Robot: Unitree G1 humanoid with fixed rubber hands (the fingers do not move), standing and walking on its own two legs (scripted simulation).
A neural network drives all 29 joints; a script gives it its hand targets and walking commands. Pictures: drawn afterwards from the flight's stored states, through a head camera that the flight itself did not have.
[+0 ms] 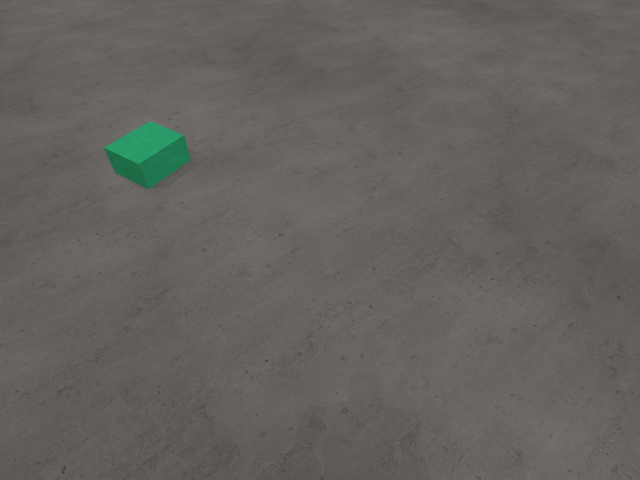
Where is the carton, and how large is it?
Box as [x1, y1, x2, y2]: [104, 121, 190, 188]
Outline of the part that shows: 150,121 104,147 115,172 147,188 152,186 190,159 183,135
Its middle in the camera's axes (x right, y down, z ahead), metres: -0.86 -0.44 +1.96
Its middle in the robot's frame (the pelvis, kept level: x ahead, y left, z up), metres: +1.70 +0.89 -0.70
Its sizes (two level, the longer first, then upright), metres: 0.291 0.242 0.151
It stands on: the floor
